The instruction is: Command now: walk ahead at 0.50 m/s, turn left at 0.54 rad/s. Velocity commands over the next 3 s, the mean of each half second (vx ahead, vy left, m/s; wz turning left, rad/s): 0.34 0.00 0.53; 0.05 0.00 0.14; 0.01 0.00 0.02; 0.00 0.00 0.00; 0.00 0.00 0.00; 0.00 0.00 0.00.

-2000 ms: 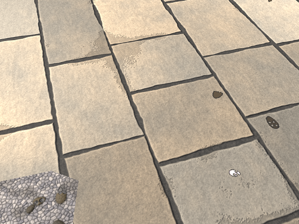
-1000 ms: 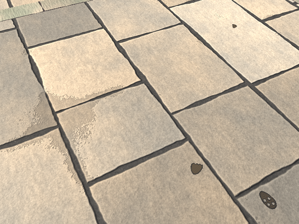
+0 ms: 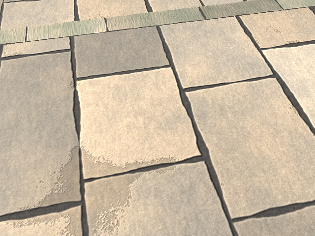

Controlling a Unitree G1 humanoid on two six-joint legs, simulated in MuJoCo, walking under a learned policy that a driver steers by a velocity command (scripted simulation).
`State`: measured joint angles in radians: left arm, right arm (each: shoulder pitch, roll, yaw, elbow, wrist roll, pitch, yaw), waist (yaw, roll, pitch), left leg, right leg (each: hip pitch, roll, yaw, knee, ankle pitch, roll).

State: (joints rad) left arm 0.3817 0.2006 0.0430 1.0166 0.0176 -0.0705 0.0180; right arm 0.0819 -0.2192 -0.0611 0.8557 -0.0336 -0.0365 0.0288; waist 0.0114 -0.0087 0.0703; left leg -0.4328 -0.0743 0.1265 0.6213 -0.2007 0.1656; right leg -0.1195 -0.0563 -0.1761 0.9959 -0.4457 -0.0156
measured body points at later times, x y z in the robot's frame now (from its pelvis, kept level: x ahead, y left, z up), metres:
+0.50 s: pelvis +0.24 -0.01 +0.00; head +0.28 -0.01 +0.45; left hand +0.36 +0.27 -0.10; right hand +0.31 -0.29 -0.13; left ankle +0.08 +0.04 -0.68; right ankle +0.37 -0.07 -0.72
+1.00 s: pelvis +0.27 +0.00 +0.03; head +0.26 +0.01 +0.48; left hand +0.24 +0.26 -0.12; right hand +0.40 -0.21 -0.11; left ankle +0.22 +0.10 -0.72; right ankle +0.37 -0.07 -0.72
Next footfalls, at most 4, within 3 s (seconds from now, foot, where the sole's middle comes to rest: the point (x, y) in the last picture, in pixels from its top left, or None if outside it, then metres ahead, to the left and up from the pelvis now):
0.46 right None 0.41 -0.06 -0.75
0.84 left None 0.25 0.11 -0.75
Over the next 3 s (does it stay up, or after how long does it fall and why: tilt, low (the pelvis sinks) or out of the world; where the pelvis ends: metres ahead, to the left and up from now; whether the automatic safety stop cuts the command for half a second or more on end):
stays up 0.31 0.05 0.03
